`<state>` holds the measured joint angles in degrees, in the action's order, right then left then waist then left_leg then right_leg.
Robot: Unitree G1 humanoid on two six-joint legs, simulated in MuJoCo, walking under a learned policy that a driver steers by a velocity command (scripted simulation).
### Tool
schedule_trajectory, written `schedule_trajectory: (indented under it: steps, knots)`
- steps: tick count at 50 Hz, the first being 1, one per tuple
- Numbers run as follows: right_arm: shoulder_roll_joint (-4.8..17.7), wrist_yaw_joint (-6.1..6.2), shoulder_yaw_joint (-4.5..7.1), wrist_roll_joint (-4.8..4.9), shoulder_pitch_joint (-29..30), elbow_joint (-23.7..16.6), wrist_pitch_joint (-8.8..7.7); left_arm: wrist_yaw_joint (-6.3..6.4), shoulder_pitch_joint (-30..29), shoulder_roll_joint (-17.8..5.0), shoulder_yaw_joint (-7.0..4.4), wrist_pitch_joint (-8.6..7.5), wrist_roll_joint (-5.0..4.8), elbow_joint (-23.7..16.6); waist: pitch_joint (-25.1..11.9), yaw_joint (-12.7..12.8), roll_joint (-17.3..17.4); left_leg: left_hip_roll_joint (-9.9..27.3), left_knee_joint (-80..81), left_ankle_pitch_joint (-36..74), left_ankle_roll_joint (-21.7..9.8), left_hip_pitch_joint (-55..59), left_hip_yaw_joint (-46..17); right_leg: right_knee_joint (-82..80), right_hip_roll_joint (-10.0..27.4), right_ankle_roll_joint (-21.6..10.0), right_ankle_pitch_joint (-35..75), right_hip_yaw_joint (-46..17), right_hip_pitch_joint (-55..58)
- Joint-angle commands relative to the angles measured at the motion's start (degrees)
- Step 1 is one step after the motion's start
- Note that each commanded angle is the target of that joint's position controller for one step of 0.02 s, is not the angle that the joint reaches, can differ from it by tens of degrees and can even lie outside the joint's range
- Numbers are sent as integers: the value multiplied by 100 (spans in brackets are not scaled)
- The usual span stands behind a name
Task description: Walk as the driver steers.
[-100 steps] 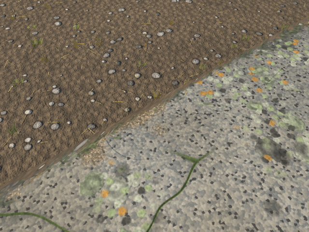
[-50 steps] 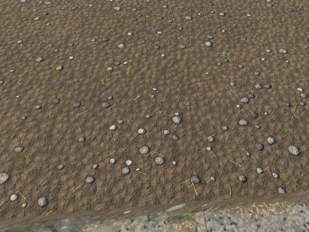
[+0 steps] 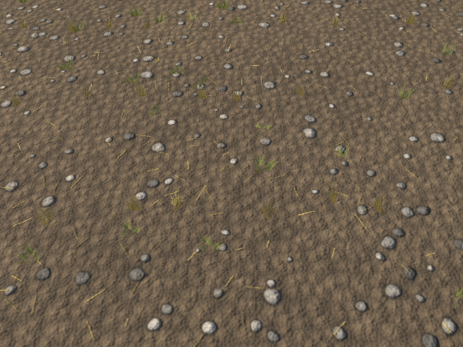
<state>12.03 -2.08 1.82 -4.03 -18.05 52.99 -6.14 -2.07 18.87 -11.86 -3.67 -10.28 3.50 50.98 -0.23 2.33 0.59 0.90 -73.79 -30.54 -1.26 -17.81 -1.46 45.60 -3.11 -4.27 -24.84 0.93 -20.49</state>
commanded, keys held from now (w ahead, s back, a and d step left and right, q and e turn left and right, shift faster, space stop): w+e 0.14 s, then w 0.48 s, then w+q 0.30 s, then q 0.08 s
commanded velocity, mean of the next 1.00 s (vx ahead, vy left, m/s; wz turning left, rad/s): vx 0.49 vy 0.00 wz -0.09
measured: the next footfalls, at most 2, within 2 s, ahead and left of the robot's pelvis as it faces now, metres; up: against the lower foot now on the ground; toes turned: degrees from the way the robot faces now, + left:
left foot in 0.30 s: +0.33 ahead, +0.11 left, -0.19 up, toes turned -8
right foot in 0.72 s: +0.54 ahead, -0.19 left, -0.19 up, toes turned -10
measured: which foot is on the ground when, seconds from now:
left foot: up 0.00-0.28, down 0.30-0.72, up 0.74-1.00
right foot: down 0.00-0.32, up 0.34-0.70, down 0.72-1.00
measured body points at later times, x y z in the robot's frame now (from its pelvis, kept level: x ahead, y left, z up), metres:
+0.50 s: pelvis +0.28 +0.01 -0.16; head +0.29 +0.01 +0.29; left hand +0.42 +0.23 -0.29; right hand +0.21 -0.22 -0.31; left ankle +0.29 +0.12 -0.90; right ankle +0.31 -0.14 -0.73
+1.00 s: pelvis +0.53 -0.11 -0.15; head +0.55 -0.12 +0.30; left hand +0.57 +0.15 -0.28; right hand +0.64 -0.38 -0.28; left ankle +0.64 +0.07 -0.81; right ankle +0.50 -0.18 -0.90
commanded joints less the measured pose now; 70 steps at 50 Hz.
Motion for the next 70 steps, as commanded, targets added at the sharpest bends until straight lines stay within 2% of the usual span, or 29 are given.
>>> schedule_trajectory:
  steps: [1,5,8,10,11,12,14,16,17,18,19,21,22,24,25,29,32,35,36,37,39,43,54,60,61,63,64,66,70]
  knots:
    - [217,102,23,7,1037,-1178,-52,-138,898,-320,18,2,9,360,334,21,13,150,-422,307,-85,-2922,-739,-1460,1807,-1916,2556,-2973,955]
    - [-11,0,-159,-395,209,-1004,134,182,-78,221,403,95,148,-233,149,-498,-107,273,1754,4405,-162,-941,-475,-980,229,-851,639,-1209,-1768]
    - [11,-106,-199,-53,356,-1155,234,281,295,-564,318,91,129,-193,346,-333,-66,85,3241,6022,176,1097,395,-339,-125,-620,-1036,-840,-3352]
    - [317,-104,-145,-152,818,-1356,388,124,1123,-575,358,45,35,-17,667,-125,-120,273,3768,4923,313,708,229,-25,262,-854,-1615,-1747,-2505]
    - [501,82,64,849,1826,-1627,177,419,678,-587,94,333,-895,-95,525,203,80,74,5248,4684,277,-423,-273,382,307,-856,-240,-2143,-994]
    - [500,84,33,937,2092,-1617,51,562,927,-632,82,541,-863,-18,470,532,63,285,6288,5307,253,-901,-419,1019,339,-751,244,-2221,256]
    - [401,-25,104,668,1250,-1128,-48,640,1510,-413,28,877,-680,236,141,645,-195,469,7060,6656,123,-71,-65,2464,141,-629,1114,-1811,653]
    - [424,-95,244,401,-1855,-116,36,351,1622,319,156,741,-471,388,-1106,-524,763,1295,4439,8380,-476,4121,-473,6084,-572,-316,-2704,-1133,-2629]
    - [857,-116,341,502,-2151,128,36,314,1781,246,268,643,-752,103,-1493,-574,1348,2131,3343,7072,-1038,5506,-1256,8030,-353,-177,-2957,-1106,-4713]
    - [733,-99,341,609,-1956,-33,116,259,1439,-72,272,513,-733,-125,-1741,-724,1111,2065,3622,5090,-1259,5172,-1558,7827,92,-189,-2087,-1191,-5168]
    - [1393,6,528,622,-1865,189,159,269,848,-148,281,430,-847,-476,-1582,-716,1213,2553,4584,2340,-1981,4875,-2610,7879,256,-12,-1409,-828,-5772]
    - [676,265,272,342,-916,146,138,459,-589,-190,233,517,-882,-773,-535,-506,155,2970,5751,386,-1952,2890,-3827,7045,764,182,-5,-1129,-5852]
    - [175,229,47,333,-452,152,31,478,-877,-344,188,620,-774,-840,264,-217,-295,2513,5815,508,-1556,1613,-3177,5901,912,171,556,-1255,-5550]
    - [323,272,-28,282,640,-117,45,433,-832,-236,164,629,-443,-982,968,328,244,1042,6343,1546,-969,-1351,-889,2904,950,436,1512,-566,-3236]
    - [584,319,42,246,486,-143,23,406,-617,-178,127,597,-229,-849,568,215,598,656,6362,2201,-908,-1901,-357,1889,852,511,2675,-297,-1799]
    - [1057,454,222,654,-137,67,30,237,-1313,-28,171,624,-514,-1053,293,-102,521,1075,6534,2623,-924,-294,-434,-441,741,555,3044,-338,-1136]
    - [895,387,275,641,-797,254,197,126,-2036,-175,127,594,-480,-1294,596,-517,251,1458,6168,2444,-885,933,-782,-1293,662,287,2383,-199,-1604]
    - [892,316,277,540,-908,267,311,100,-1093,-596,-117,499,-454,-1082,-17,-27,302,1079,4817,3598,-657,1015,-624,-1629,332,29,1646,-1,77]
    - [719,279,208,477,-661,56,283,141,140,-1065,-278,471,-379,-824,-943,520,-108,659,3051,3405,-441,-82,-223,-1227,1026,-279,2445,-671,2035]
    - [8,237,-14,519,-1131,-70,143,117,929,-1660,-432,491,-366,-548,-1981,467,-1772,-259,643,734,-45,-2319,187,-1932,2542,-1113,1498,-3222,4172]
    - [780,235,248,704,-592,-105,9,128,796,-1042,-247,469,-347,-498,-1421,508,-1139,-106,-620,350,-120,-3385,-886,-2503,2570,-982,1151,-3385,3621]
    - [562,343,339,571,-161,-264,255,119,-669,-416,-102,385,-264,-555,-434,-307,-708,531,430,1737,-166,-2278,-623,-3210,1828,-509,2461,-1324,1292]
    - [168,114,254,414,1447,-1098,424,560,-469,-892,-197,551,-348,-62,35,-158,-482,148,3268,3775,-36,-1797,200,-3057,1583,-192,4999,884,1197]
    - [720,-69,443,434,981,-1363,441,597,-694,-1292,-357,759,-546,-168,-402,-462,-638,-337,4161,2335,-517,-869,668,-1262,1820,-90,6464,933,2050]
    - [985,-26,569,438,343,-1224,405,575,-719,-1252,-343,784,-554,-205,-727,-787,-376,-507,4868,3139,-735,133,604,-128,1523,144,6013,1057,1772]
    - [1959,133,729,325,309,-1467,410,358,114,-590,-71,650,-160,-533,-2190,-213,1518,2082,4637,7398,-2697,3547,-3453,3700,-73,834,-1646,239,-1689]
    - [1563,126,623,274,145,-1591,499,223,-226,-998,-154,554,-308,-491,-2638,-643,650,1959,5020,6114,-2596,3271,-3305,4005,136,689,-1359,-810,-1902]
    - [1071,135,498,461,979,-1725,533,311,-924,-959,-169,689,-388,-644,-1272,-361,-240,1333,5287,4729,-1825,1775,-2108,3192,513,647,-398,-666,-2118]
    - [970,196,460,368,1172,-1815,575,456,-786,-778,-174,984,-301,-657,-860,-39,282,787,5491,4399,-1498,123,-1514,1818,539,708,120,-408,-1106]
